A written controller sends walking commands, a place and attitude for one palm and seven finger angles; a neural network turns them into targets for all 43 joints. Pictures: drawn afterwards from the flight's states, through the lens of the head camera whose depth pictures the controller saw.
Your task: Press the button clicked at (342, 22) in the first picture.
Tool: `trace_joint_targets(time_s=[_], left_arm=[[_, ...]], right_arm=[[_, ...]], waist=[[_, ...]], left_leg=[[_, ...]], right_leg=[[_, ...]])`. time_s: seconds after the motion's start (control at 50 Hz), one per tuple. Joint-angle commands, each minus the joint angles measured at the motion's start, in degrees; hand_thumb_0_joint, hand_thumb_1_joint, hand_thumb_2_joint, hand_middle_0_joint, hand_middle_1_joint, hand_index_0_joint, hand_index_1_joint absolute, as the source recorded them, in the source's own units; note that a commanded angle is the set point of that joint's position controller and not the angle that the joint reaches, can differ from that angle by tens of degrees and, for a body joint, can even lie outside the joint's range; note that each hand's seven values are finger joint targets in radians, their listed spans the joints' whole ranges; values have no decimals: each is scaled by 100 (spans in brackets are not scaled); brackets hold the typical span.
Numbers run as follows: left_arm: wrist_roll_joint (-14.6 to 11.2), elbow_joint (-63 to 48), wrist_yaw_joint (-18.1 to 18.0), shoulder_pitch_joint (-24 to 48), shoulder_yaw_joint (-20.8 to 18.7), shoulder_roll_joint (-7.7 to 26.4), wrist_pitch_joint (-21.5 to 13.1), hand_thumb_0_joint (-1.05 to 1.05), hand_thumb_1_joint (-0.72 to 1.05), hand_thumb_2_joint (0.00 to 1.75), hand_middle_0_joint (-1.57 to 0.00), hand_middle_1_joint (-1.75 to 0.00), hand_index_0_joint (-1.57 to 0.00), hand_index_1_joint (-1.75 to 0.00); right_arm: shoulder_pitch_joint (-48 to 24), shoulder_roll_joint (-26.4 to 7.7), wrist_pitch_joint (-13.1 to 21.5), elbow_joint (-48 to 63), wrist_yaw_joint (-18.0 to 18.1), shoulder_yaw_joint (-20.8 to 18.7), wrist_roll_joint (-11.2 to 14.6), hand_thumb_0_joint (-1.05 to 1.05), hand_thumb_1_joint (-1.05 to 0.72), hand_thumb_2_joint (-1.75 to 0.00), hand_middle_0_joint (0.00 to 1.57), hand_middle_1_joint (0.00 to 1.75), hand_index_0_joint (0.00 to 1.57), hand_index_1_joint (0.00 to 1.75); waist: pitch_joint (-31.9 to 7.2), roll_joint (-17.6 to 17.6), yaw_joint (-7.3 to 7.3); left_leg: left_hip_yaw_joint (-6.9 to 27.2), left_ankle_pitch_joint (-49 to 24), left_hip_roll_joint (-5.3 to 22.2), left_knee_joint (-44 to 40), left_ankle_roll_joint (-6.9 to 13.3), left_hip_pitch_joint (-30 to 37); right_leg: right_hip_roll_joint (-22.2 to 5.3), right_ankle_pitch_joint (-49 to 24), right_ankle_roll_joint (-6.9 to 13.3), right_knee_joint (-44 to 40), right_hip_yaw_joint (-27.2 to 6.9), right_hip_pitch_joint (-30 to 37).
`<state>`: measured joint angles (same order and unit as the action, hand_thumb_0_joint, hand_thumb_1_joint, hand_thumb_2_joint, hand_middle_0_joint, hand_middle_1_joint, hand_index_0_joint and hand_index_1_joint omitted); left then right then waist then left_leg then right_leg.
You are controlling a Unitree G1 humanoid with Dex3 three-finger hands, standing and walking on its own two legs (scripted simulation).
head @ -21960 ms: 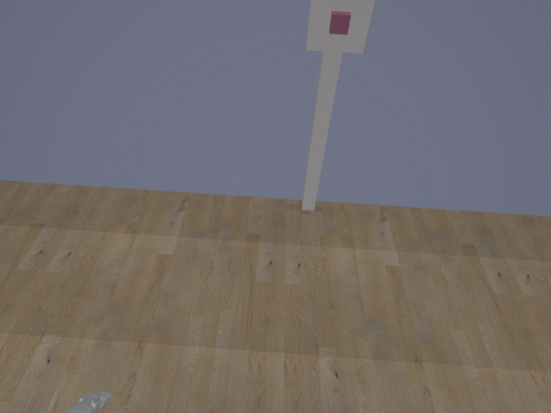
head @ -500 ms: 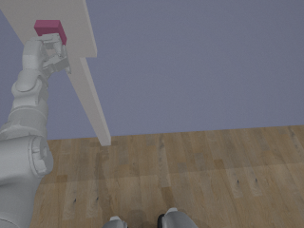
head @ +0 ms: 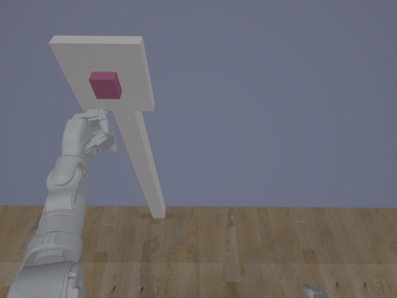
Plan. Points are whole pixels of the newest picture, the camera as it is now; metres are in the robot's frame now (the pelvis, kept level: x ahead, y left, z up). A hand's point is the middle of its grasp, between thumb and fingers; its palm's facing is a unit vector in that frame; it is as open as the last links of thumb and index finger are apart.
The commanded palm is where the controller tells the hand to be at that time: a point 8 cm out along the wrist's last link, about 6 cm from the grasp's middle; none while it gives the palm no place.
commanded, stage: pull the fist back off the button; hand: left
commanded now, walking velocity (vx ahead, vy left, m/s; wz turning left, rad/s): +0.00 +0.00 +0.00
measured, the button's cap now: (106, 84) +0.53 +0.21 +0.13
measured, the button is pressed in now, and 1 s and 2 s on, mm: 0 0 0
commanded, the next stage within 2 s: draw the hand back to the body in 0.08 s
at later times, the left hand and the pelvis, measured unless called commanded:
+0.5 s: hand (94, 159) +0.34 +0.19 +0.12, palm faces +0.01 -1.00 -0.02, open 3.1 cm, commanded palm +0.30 +0.25 +0.13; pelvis -0.02 +0.00 +0.01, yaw +1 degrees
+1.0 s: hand (34, 218) +0.22 +0.23 +0.15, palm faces +0.35 -0.90 -0.27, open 3.1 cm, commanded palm +0.17 +0.27 +0.17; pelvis -0.02 +0.00 +0.03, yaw +2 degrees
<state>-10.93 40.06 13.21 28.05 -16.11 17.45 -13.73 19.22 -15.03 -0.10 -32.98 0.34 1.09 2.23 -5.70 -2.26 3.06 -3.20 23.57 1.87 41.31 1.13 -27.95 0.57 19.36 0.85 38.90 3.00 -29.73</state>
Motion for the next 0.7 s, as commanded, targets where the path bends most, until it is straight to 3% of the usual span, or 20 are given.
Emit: trace_joint_targets(time_s=[0.0, 0.04, 0.16, 0.22, 0.28, 0.32, 0.36, 0.42, 0.5, 0.52, 0.56, 0.6, 0.62, 0.66, 0.68], left_arm=[[-153, -1582, 22, 2279, -135, 1227, -153, 0, 90, 90, -130, -150, -130, -150], [-134, -1655, 3, 2726, 20, 1132, -143, 0, 90, 90, -130, -150, -130, -150], [-138, -1303, 53, 2980, 281, 891, -263, 0, 90, 90, -130, -150, -130, -150], [-178, -1057, 103, 2077, -167, 1321, -181, 0, 90, 90, -130, -150, -130, -150], [-254, -1424, 148, 1523, -146, 1175, -15, 0, 90, 90, -130, -150, -130, -150], [-307, -1652, 135, 1109, -391, 1418, 76, 0, 90, 90, -130, -150, -130, -150], [-352, -2157, 140, 1001, -238, 1211, 133, 0, 90, 90, -130, -150, -130, -150], [-420, -2759, 95, 888, -359, 1355, 173, 0, 90, 90, -130, -150, -130, -150], [-481, -3408, 153, 579, -276, 1225, 315, 0, 90, 90, -130, -150, -130, -150], [-521, -3463, 184, 354, -330, 1258, 368, 0, 90, 90, -130, -150, -130, -150], [-554, -3706, 295, 224, -138, 1074, 511, 0, 90, 90, -130, -150, -130, -150], [-626, -3795, 378, -227, -239, 1103, 702, 0, 90, 90, -130, -150, -130, -150], [-654, -3909, 418, -335, -195, 1077, 783, 0, 90, 90, -130, -150, -130, -150], [-711, -4189, 464, -624, -251, 1058, 976, 0, 90, 90, -130, -150, -130, -150], [41, -5093, -384, -691, -61, 1386, 650, 0, 90, 90, -130, -150, -130, -150]], right_arm=[[67, -801, 182, 583, 157, -259, 20, 0, -90, -90, 20, 30, 20, 30], [-12, -786, 200, 545, 214, -244, 18, 0, -90, -90, 20, 30, 20, 30], [-136, -765, 328, 414, 293, -176, 2, 0, -90, -90, 20, 30, 20, 30], [-192, -830, 329, 508, 277, -169, -5, 0, -90, -90, 20, 30, 20, 30], [-408, -771, 357, 719, 240, -137, 32, 0, -90, -90, 20, 30, 20, 30], [-471, -791, 352, 799, 231, -136, 42, 0, -90, -90, 20, 30, 20, 30], [-637, -742, 386, 917, 232, -119, 83, 0, -90, -90, 20, 30, 20, 30], [-762, -749, 463, 975, 286, -108, 89, 0, -90, -90, 20, 30, 20, 30], [-948, -689, 656, 971, 368, -70, 99, 0, -90, -90, 20, 30, 20, 30], [-957, -699, 692, 966, 385, -75, 95, 0, -90, -90, 20, 30, 20, 30], [-1051, -677, 786, 946, 422, -46, 121, 0, -90, -90, 20, 30, 20, 30], [-1117, -681, 873, 950, 453, -39, 128, 0, -90, -90, 20, 30, 20, 30], [-1142, -695, 906, 947, 457, -31, 138, 0, -90, -90, 20, 30, 20, 30], [-1224, -663, 983, 979, 472, -11, 137, 0, -90, -90, 20, 30, 20, 30], [-1347, -606, 1011, 836, 493, -67, -4, 0, -90, -90, 20, 30, 20, 30]], waist=[[-1625, 64, 91], [-1497, 28, 206], [-1665, -152, 203], [-1843, 111, -104], [-1759, 24, -270], [-1663, 298, -348], [-1416, 208, -333], [-1289, 348, -336], [-1169, -25, -356], [-1168, 139, -356], [-1006, -76, -347], [-883, -20, -430], [-805, 137, -384], [-759, 19, -480], [-307, 91, -520]], left_leg=[[238, -2664, -127, -378, 63, 805], [277, -2389, -148, -404, 69, 871], [400, -2140, -189, -392, 25, 1087], [410, -2182, -202, -468, 18, 934], [350, -2244, -210, -604, 13, 873], [335, -2221, -190, -666, 38, 789], [285, -2043, -184, -789, 48, 818], [314, -1759, -166, -920, 69, 876], [314, -1626, -177, -1060, 65, 1171], [315, -1616, -166, -1066, 80, 1179], [330, -1509, -179, -1153, 65, 1297], [352, -1506, -176, -1218, 53, 1306], [368, -1506, -170, -1217, 66, 1333], [376, -1478, -192, -1292, 46, 1362], [276, -1463, -184, -1512, 91, 1436]], right_leg=[[59, -2920, 41, -212, -141, 1306], [50, -2672, 41, -271, -139, 1150], [28, -2253, 85, -264, -109, 956], [11, -2322, 113, -253, -122, 1385], [-31, -2456, 110, -276, -112, 1621], [-27, -2482, 101, -333, -127, 1803], [-33, -2367, 85, -433, -140, 1773], [-21, -2013, 85, -577, -158, 1841], [-32, -1827, 95, -743, -194, 1858], [-32, -1804, 82, -785, -203, 1907], [-40, -1651, 87, -861, -169, 1814], [-44, -1620, 89, -914, -145, 1866], [-34, -1585, 80, -946, -125, 1849], [-60, -1541, 82, -994, -113, 1912], [-132, -1203, 68, -1461, -243, 1799]])
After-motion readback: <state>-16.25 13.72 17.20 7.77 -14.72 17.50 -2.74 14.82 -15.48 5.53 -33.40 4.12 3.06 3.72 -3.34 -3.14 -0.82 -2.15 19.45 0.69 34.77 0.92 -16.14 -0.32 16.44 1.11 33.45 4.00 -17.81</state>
